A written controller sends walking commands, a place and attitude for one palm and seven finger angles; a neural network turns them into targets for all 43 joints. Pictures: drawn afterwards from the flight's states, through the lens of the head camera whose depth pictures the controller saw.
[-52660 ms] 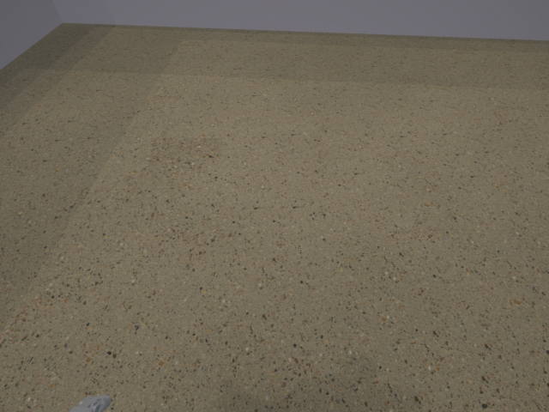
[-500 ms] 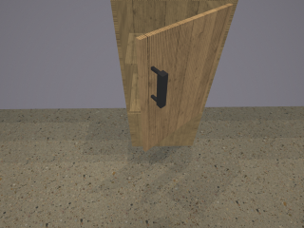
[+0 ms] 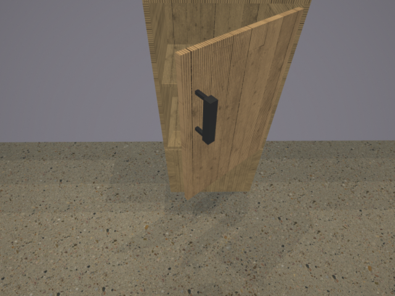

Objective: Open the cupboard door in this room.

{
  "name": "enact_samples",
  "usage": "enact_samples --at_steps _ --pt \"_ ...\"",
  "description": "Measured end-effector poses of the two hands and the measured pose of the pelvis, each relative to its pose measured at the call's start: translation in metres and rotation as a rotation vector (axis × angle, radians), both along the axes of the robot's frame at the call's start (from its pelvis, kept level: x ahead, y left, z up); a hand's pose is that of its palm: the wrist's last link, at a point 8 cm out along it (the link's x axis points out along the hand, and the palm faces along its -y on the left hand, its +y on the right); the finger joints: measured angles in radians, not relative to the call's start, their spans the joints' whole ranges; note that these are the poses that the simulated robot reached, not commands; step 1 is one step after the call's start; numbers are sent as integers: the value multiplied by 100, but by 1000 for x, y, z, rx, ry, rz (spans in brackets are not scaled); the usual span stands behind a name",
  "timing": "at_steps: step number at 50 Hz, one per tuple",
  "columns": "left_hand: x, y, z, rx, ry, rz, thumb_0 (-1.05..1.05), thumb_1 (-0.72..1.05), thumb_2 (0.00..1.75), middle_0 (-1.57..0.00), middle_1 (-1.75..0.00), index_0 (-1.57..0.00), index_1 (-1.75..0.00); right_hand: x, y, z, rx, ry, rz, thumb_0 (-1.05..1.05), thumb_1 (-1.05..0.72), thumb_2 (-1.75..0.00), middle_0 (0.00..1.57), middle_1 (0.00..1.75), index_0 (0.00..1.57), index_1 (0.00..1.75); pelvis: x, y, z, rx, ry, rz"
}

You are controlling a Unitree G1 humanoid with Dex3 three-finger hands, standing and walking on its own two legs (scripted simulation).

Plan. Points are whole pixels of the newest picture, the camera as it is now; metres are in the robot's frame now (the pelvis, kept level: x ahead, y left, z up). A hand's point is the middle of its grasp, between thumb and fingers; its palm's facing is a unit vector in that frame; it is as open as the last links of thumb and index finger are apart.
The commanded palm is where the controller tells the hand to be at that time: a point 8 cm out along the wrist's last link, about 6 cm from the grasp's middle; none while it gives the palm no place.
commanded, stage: walk to a spot facing it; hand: left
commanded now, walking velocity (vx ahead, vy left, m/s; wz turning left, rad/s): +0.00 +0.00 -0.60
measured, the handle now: (203, 117) +0.52 +0.02 +0.07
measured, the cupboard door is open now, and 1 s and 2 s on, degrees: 38 38 38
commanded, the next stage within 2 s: none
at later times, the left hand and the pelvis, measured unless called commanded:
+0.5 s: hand out of the picture +0.07 +0.16 -0.17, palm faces -0.14 -0.94 -0.30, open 7.4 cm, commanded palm none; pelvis -0.01 -0.03 -0.02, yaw -13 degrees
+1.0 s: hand out of the picture +0.13 +0.16 -0.18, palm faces -0.37 -0.90 -0.23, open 7.4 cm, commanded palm none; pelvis +0.03 -0.01 -0.01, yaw -28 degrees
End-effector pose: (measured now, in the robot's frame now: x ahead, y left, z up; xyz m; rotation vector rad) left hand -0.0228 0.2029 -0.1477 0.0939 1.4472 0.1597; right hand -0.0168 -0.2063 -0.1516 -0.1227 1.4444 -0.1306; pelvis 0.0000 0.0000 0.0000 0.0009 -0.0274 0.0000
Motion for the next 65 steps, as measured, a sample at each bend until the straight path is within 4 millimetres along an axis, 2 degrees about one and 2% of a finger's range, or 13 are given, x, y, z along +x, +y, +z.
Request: enact_samples --at_steps 10,14,19,24,29,34,42,47,50,54,58,62,65 --pt "7 8 -4 9 39 -37 0 91 89 -20 -30 -20 -30 0 -11 -4 -35 -14 -80 1 -91 -90 20 30 20 30 -2 -1 -6 -1 10 -72" --pt "24 17 -5 30 24 -78 0 91 89 -20 -30 -20 -30 -1 -22 -5 -56 -43 -121 1 -91 -90 20 30 20 30 -5 -3 -10 8 22 -112" --pt "57 21 0 81 -29 -147 0 91 89 -20 -30 -20 -30 -2 -43 -13 -67 -87 -159 1 -91 -90 20 30 20 30 -9 -12 -15 30 26 -175" --pt "93 10 7 133 -125 -221 0 91 89 -19 -30 -20 -30 -1 -71 -24 -61 -120 -204 1 -91 -90 20 30 20 30 -12 -31 -22 28 26 -222" --pt "111 -6 19 139 -157 -267 0 91 89 -20 -30 -20 -30 11 -94 -10 -78 -153 -240 1 -91 -90 19 30 20 30 -13 -42 -11 35 28 -268" --pt "122 -21 23 117 -152 -322 0 91 89 -20 -30 -20 -30 28 -107 5 -105 -229 -280 1 -91 -90 19 30 19 30 -9 -45 -3 43 37 -324" --pt "137 -22 17 75 -128 -386 0 91 89 -20 -30 -20 -30 48 -106 18 -143 -290 -324 1 -91 -90 19 30 19 30 3 -34 -2 35 49 -403" --pt "153 -6 8 63 -101 -427 0 91 89 -20 -30 -20 -30 58 -90 25 -164 -318 -357 1 -91 -90 19 30 19 30 15 -18 -4 29 59 -459" --pt "170 8 -3 57 -88 -459 0 91 89 -20 -30 -20 -30 58 -76 26 -190 -338 -384 1 -91 -90 19 30 20 30 26 -5 -11 12 71 -494" --pt "205 17 -10 48 -102 -524 0 91 89 -20 -30 -20 -30 38 -54 27 -214 -298 -402 1 -91 -90 20 30 20 30 33 6 -13 -6 65 -549" --pt "242 9 -3 34 -143 -598 0 91 89 -20 -30 -20 -30 1 -32 31 -207 -217 -469 1 -91 -90 20 30 20 30 37 9 -6 -18 59 -608" --pt "273 -15 4 18 -180 -693 0 91 89 -19 -30 -20 -30 -41 -14 30 -197 -150 -577 1 -91 -90 20 30 20 30 39 10 -2 -24 54 -673" --pt "294 -45 8 4 -211 -779 0 91 89 -19 -30 -20 -30 -75 -2 24 -183 -101 -663 1 -91 -90 20 30 20 30 38 6 -4 -20 48 -723"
